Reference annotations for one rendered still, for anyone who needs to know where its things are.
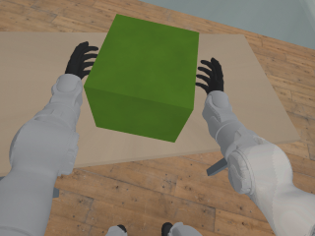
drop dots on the table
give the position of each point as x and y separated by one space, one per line
32 61

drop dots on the robot left upper arm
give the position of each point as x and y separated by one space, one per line
44 152

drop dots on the carton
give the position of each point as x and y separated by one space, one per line
143 79

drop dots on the right robot forearm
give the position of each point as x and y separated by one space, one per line
224 127

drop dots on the right robot foot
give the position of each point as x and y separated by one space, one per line
166 228

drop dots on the left robot forearm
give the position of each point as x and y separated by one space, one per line
63 108

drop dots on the robot right shin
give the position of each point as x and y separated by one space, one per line
176 224

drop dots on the robot right upper arm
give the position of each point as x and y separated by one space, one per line
263 173

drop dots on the left robot hand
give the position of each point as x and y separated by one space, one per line
77 64

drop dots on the right robot hand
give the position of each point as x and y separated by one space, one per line
215 80

